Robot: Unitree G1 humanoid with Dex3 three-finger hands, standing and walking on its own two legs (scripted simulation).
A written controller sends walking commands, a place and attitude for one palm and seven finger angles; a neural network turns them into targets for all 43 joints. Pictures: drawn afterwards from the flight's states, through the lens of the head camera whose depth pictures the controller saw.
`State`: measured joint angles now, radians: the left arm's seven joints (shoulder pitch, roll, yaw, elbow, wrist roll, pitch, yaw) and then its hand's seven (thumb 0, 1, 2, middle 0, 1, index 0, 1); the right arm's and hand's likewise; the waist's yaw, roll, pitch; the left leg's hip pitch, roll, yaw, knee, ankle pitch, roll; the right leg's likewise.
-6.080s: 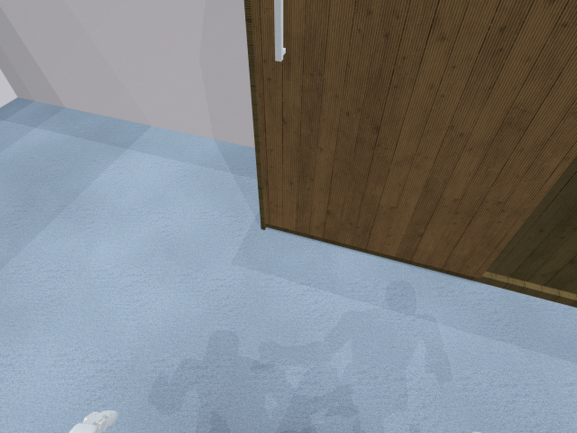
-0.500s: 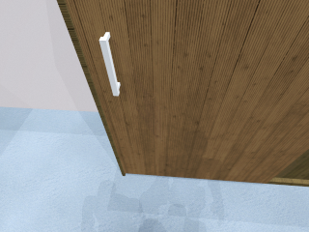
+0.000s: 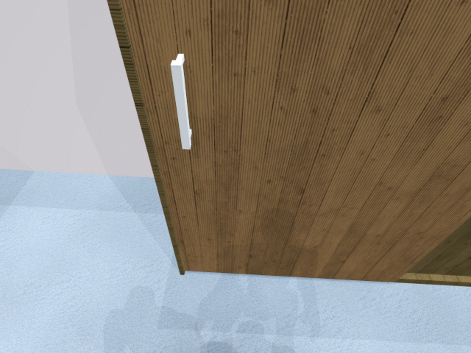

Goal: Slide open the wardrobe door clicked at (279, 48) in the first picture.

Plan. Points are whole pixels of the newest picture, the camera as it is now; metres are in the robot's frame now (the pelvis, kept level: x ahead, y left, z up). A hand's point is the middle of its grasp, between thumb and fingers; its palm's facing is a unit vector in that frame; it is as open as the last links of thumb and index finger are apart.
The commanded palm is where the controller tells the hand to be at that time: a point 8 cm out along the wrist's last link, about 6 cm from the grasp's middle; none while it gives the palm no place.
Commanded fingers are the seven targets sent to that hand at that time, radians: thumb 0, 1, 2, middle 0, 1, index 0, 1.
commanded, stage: come to a stop and stand still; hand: left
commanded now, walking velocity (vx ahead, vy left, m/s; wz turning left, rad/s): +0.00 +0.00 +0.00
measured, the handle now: (183, 105) +0.54 +0.15 +0.14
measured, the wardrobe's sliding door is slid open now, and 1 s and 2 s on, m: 0.00 0.00 0.00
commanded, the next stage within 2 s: look again from close up in 0.12 s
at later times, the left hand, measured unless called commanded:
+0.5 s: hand out of the picture +0.00 +0.18 -0.17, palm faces +0.05 -0.96 -0.27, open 7.4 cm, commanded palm none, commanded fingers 0.00 0.90 0.90 -0.20 -0.30 -0.20 -0.30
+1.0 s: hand out of the picture -0.05 +0.23 -0.17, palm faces +0.03 -0.95 -0.31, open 7.4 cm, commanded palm none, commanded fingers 0.00 0.90 0.90 -0.20 -0.30 -0.20 -0.30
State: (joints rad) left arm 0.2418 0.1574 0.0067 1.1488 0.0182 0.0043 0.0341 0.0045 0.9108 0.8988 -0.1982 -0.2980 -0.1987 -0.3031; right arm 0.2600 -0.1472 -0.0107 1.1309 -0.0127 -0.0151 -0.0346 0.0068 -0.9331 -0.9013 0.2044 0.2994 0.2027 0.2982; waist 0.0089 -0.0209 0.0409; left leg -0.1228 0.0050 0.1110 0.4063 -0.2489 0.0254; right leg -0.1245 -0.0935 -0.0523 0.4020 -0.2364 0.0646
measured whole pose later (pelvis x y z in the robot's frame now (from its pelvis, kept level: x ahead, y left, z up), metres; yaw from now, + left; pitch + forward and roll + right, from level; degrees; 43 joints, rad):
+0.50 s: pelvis -0.03 -0.02 -0.01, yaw +2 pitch -5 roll +0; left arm 0.30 0.22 0.02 1.00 0.03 0.00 0.03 0.01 0.91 0.90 -0.20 -0.30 -0.20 -0.30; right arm 0.28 -0.23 -0.04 1.00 -0.02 -0.01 -0.02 0.00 -0.90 -0.90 0.21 0.30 0.20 0.30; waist -0.01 0.01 0.00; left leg -0.21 0.04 0.07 0.57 -0.28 0.00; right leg -0.20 -0.07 -0.09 0.56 -0.28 0.02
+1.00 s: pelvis -0.07 -0.01 -0.01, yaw +3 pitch -3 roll -1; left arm 0.28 0.32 0.01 1.01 0.03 0.01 0.00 0.01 0.91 0.90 -0.20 -0.30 -0.20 -0.30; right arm 0.29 -0.29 -0.03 1.04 -0.02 0.01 0.01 0.00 -0.90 -0.90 0.21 0.30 0.20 0.30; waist -0.01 0.00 0.02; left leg -0.29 0.02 0.04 0.51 -0.20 0.02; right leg -0.25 -0.06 -0.08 0.47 -0.23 0.02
